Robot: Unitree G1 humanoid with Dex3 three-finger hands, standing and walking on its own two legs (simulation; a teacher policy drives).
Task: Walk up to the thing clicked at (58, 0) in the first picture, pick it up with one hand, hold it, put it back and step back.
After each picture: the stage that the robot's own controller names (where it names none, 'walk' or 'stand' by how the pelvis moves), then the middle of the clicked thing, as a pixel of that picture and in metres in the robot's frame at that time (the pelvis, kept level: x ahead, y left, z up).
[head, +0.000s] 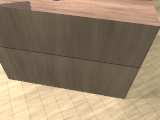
stand; out of the picture +1.02 +0.20 +0.08
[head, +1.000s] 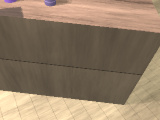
walk; out of the picture +0.91 +0.20 +0.08
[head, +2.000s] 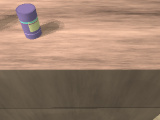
stand; (29, 22) +0.55 +0.21 +0.11
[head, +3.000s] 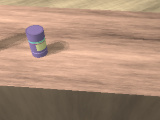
walk; (37, 41) +0.51 +0.21 +0.09
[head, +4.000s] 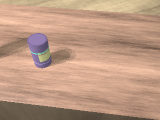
stand; (40, 51) +0.45 +0.18 +0.08
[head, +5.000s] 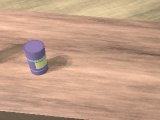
stand; (36, 58) +0.42 +0.18 +0.08
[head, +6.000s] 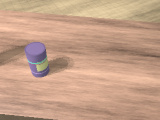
stand; (38, 60) +0.41 +0.18 +0.08
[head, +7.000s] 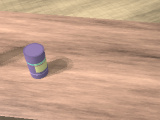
stand; (36, 61) +0.41 +0.18 +0.08
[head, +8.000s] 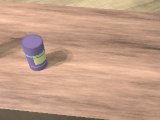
rise first; (35, 53) +0.42 +0.19 +0.08
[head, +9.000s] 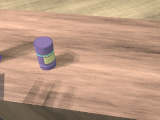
go down; (45, 54) +0.44 +0.19 +0.08
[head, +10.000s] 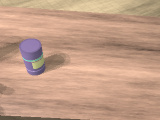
go down; (33, 57) +0.42 +0.17 +0.08
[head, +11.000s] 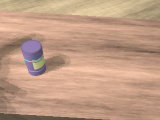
approach; (34, 58) +0.42 +0.18 +0.08
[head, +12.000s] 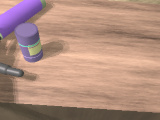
close; (30, 43) +0.44 +0.19 +0.11
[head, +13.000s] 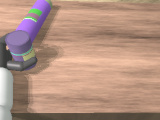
lift; (22, 51) +0.42 +0.19 +0.11
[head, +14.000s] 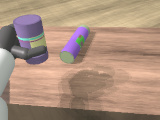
lift; (32, 40) +0.33 +0.16 +0.27
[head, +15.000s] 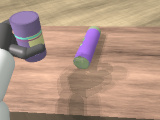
hold; (30, 37) +0.33 +0.16 +0.27
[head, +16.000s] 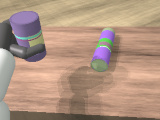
hold; (30, 37) +0.33 +0.15 +0.27
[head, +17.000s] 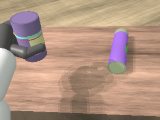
hold; (30, 37) +0.34 +0.15 +0.27
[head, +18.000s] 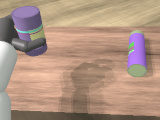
crouch; (31, 32) +0.35 +0.15 +0.28
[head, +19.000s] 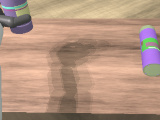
lower; (16, 10) +0.44 +0.18 +0.28
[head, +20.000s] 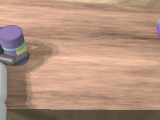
lower; (14, 46) +0.43 +0.21 +0.12
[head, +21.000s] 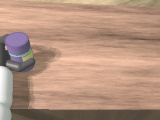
lower; (21, 52) +0.41 +0.20 +0.11
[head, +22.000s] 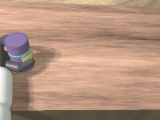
lower; (20, 53) +0.41 +0.20 +0.11
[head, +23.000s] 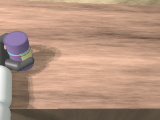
lower; (20, 52) +0.42 +0.20 +0.11
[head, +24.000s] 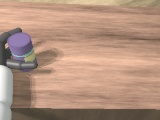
open; (23, 53) +0.42 +0.19 +0.11
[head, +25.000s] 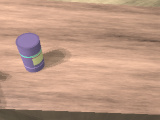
sink last; (31, 53) +0.41 +0.18 +0.10
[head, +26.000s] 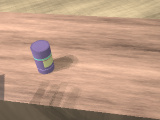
sink last; (43, 57) +0.42 +0.20 +0.08
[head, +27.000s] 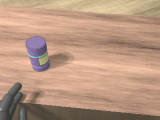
stand; (38, 54) +0.43 +0.19 +0.08
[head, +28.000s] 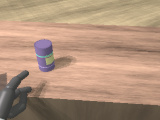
stand; (45, 55) +0.47 +0.15 +0.11
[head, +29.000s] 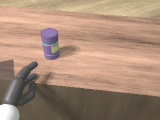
stand; (50, 44) +0.52 +0.14 +0.09
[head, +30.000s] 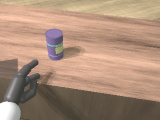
stand; (55, 45) +0.52 +0.12 +0.08
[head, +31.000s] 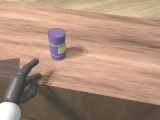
stand; (57, 44) +0.51 +0.11 +0.08
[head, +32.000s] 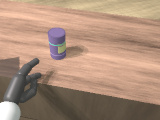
stand; (57, 44) +0.51 +0.11 +0.08
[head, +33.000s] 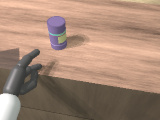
walk; (57, 33) +0.53 +0.10 +0.09
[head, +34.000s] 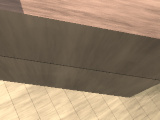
walk; out of the picture +0.67 +0.11 +0.10
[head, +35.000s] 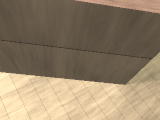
walk; out of the picture +0.85 +0.13 +0.10
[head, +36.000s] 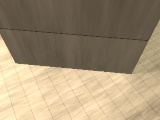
stand; out of the picture +1.09 +0.20 +0.11
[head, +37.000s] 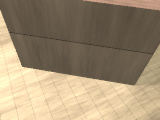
stand; out of the picture +1.10 +0.10 +0.08
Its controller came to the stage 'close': yes
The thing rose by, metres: 0.22
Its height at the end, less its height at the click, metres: +0.00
